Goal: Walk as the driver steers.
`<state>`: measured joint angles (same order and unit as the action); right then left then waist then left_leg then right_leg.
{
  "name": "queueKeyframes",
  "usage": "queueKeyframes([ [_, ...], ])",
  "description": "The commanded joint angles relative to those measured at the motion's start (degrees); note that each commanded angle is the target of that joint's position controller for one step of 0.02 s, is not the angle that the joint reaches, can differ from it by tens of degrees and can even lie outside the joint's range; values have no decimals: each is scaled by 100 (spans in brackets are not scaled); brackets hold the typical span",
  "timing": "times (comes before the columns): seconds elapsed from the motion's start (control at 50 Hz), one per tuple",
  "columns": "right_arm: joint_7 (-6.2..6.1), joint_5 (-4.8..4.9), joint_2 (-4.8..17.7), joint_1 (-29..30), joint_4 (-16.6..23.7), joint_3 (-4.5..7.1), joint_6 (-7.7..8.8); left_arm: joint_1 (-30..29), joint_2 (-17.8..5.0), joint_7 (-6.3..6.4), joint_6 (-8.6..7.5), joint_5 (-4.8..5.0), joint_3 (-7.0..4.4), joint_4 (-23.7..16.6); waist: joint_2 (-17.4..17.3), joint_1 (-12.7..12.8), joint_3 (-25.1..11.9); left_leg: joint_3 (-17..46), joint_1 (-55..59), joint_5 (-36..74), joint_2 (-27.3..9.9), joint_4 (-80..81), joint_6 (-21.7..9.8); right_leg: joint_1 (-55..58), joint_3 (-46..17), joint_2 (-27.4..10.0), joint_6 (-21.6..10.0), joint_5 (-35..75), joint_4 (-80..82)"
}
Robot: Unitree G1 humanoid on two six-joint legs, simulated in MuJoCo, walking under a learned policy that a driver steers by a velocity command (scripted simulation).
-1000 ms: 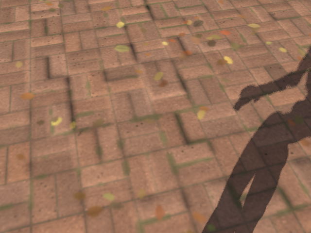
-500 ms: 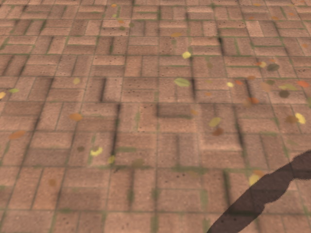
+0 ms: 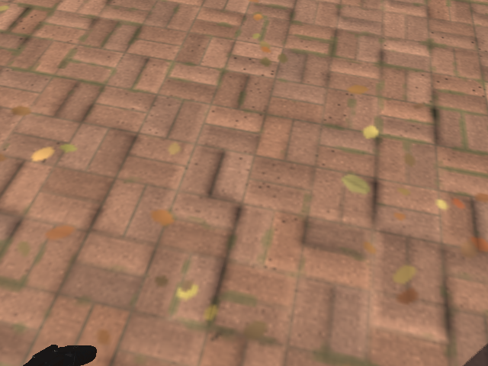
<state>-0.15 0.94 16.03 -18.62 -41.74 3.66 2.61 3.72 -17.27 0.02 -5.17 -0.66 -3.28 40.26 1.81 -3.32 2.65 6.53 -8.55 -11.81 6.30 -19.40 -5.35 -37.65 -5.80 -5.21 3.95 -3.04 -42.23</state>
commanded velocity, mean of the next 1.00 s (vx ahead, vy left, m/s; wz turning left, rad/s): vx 0.19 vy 0.00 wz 0.14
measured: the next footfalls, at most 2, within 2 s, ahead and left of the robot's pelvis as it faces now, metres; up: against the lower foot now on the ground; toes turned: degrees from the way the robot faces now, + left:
right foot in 0.18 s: +0.29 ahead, -0.15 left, +0.00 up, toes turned +5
left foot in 0.56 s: +0.32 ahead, +0.10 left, +0.00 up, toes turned +4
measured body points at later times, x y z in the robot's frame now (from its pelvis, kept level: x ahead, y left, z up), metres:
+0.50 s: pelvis +0.23 -0.06 +0.00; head +0.26 -0.06 +0.44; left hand +0.30 +0.21 -0.13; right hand +0.41 -0.30 -0.12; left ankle +0.28 +0.10 -0.72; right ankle +0.25 -0.15 -0.75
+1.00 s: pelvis +0.28 -0.03 -0.01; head +0.30 -0.02 +0.44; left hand +0.34 +0.25 -0.15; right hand +0.44 -0.27 -0.13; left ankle +0.28 +0.10 -0.75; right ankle +0.25 -0.15 -0.75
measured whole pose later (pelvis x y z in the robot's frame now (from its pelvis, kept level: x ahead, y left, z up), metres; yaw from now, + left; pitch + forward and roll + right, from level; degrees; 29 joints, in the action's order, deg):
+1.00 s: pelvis +0.28 -0.03 -0.01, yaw +6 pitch -1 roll +0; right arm -1.4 -0.3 13.8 -8.6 -48.7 2.6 -0.5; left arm 8.4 -15.4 0.5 0.6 -0.3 -0.8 56.6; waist -0.2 0.9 2.3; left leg 2.4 -13.3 -14.7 0.3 -29.4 0.3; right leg -7.3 0.8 -0.1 0.1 -18.8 -27.6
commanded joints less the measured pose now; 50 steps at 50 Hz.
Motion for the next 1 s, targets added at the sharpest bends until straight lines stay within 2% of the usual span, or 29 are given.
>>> queueKeyframes([
  [0.02, -84, 31, 1025, -54, 290, 277, 44, -554, -267, -70, -102, 68, -22, -445, -655, -81, -219, 835, -533, 957, -1129, 552, -708, 864, 342, 417, 46, 926, 909],
  [0.06, -90, 43, 944, -235, 179, 252, 33, -678, -360, -139, -156, 96, -39, -478, -696, -152, -202, 1039, -179, 791, -1317, 336, -678, 870, 246, 399, -61, 972, 1194],
  [0.1, -103, 21, 890, -323, 99, 237, 16, -645, -477, -190, -208, 85, -78, -485, -766, -106, -178, 1296, 259, 903, -1538, 58, -622, 854, 195, 376, -237, 636, 1374],
  [0.14, -100, -5, 920, -258, 69, 254, -17, -329, -590, -188, -246, 81, -133, -423, -922, 93, -194, 1418, 509, 1524, -1642, -268, -532, 1174, 315, 424, -464, 109, 1500],
  [0.16, -98, -14, 826, -148, 95, 218, -34, 146, -711, -151, -274, 11, -210, -286, -876, 370, -400, 1254, 546, 2474, -1358, -884, -373, 1836, 456, 527, -638, 248, 1793],
  [0.18, -95, -78, 631, -92, 197, 132, -38, 794, -942, -128, -311, -118, -275, -211, -648, 673, -1130, 990, 190, 2489, -1022, -2042, -136, 3097, 53, -10, -949, 1140, 1527],
  [0.2, -112, -44, 349, -810, 221, 26, 0, 1441, -1391, -121, -286, -234, -386, -108, 564, 597, -2113, 470, -1514, 670, -251, -4043, 356, 5279, -1726, -1229, -1857, 1926, 1331],
  [0.22, -116, -11, 442, -1176, 99, 11, 24, 1771, -1118, -194, -208, -49, -352, 114, 1530, 596, -2438, 444, -2500, -2434, 116, -5273, 588, 5731, -3297, -1891, -2345, 1798, 1929],
  [0.24, -118, 41, 906, -771, 92, 128, 5, 1487, -751, -203, -170, 90, -227, 33, 738, 674, -1719, 693, -2875, -2284, -176, -5738, 617, 5103, -2881, -1764, -2145, 1343, 2028],
  [0.26, -132, 27, 966, -224, 198, 147, -42, 1078, -543, -190, -114, 53, -142, -50, 253, 640, -1192, 481, -2870, -1957, -391, -5717, 659, 4380, -2043, -1518, -1932, 1597, 2040],
  [0.28, -139, -47, 902, 105, 295, 143, -88, 750, -382, -198, -88, 19, -59, -38, 34, 514, -727, 299, -2786, -1749, -571, -5343, 703, 3636, -1434, -1253, -1837, 2212, 2153],
  [0.3, -147, -108, 823, 174, 333, 156, -141, 567, -259, -198, -98, -6, 0, -9, 89, 342, -625, 206, -2484, -1534, -825, -4862, 703, 3195, -1050, -1052, -1718, 2570, 2236],
  [0.34, -150, -91, 440, -70, 243, 74, -228, 384, -209, -205, -90, -51, 37, 119, 408, 134, -630, -47, -1786, -1239, -897, -3957, 804, 2645, -447, -677, -1643, 3124, 2421],
  [0.38, -173, -106, 255, -22, 259, 2, -253, 308, -394, -162, -60, -53, -6, 241, 526, 103, -813, -206, -1375, -934, -904, -3089, 901, 2563, -142, -626, -1712, 3677, 2438],
  [0.4, -178, -116, 225, 45, 260, -22, -260, 287, -488, -139, -26, -31, -29, 290, 515, 122, -941, -252, -1129, -636, -907, -2699, 908, 2554, -29, -608, -1703, 3706, 2435],
  [0.44, -178, -103, 308, 216, 243, -12, -289, 357, -594, -107, 53, 11, -49, 403, 476, 220, -1072, -317, -838, -75, -873, -2165, 903, 2638, 44, -619, -1668, 3311, 2458],
  [0.5, -172, -111, 415, 523, 262, 29, -355, 383, -582, -103, 159, 41, -12, 560, 392, 295, -872, -350, -536, 232, -853, -1512, 801, 2539, -46, -620, -1586, 1915, 2467],
  [0.54, -171, -170, 399, 615, 261, 38, -350, 334, -475, -108, 205, 96, 51, 639, 306, 198, -670, -406, -81, 773, -809, -625, 631, 2344, -79, -449, -1337, 705, 2348],
  [0.56, -189, -229, 518, 724, 319, 54, -338, 513, -338, -113, 201, 72, 106, 719, 133, 236, -593, -139, 186, 1376, -1020, -308, 517, 2209, -79, -285, -1071, 68, 2261],
  [0.58, -226, -233, 780, 776, 395, 98, -335, 752, -255, -124, 183, -48, 143, 755, -275, 425, -691, 226, 555, 2296, -1430, -463, 347, 1997, 84, 8, -821, -669, 2027],
  [0.6, -241, -172, 920, 944, 351, 133, -366, 1208, -180, -135, 180, -55, 156, 847, -886, 742, -770, 329, 594, 2008, -1524, -685, 91, 1907, 355, 344, -638, -1336, 2094],
  [0.62, -191, -141, 593, 1035, 348, 87, -373, 982, -210, -111, 220, -48, 180, 879, -816, 549, -699, 179, 225, 1171, -1290, -674, 141, 2185, 507, 411, -521, -1309, 2071],
  [0.64, -152, -168, 436, 1056, 340, 50, -363, 702, -313, -92, 265, -20, 161, 855, -639, 418, -488, 106, 63, 1025, -1134, -655, 255, 2139, 522, 422, -498, -1172, 1999],
  [0.66, -136, -193, 432, 1046, 308, 41, -340, 626, -307, -63, 308, -7, 163, 861, -582, 408, -449, 66, 19, 1226, -1082, -684, 325, 2161, 512, 389, -509, -961, 1946],
  [0.7, -124, -170, 484, 980, 223, 55, -273, 678, -366, -38, 370, -19, 156, 908, -592, 422, -466, 27, 53, 1679, -1048, -779, 345, 2277, 476, 342, -513, -551, 1881],
  [0.78, -132, -142, 487, 983, 83, 58, -237, 629, -403, -11, 402, 24, 149, 1058, -442, 410, -599, -1, 150, 2250, -1032, -904, 317, 2552, 459, 290, -496, 15, 1755],
  [1.0, -154, -123, 483, 1100, -497, 61, -243, 542, -434, 89, 546, 41, 130, 1524, -206, 440, -481, -122, 114, 1947, -926, -769, 318, 2791, 469, 279, -450, -42, 1845],
])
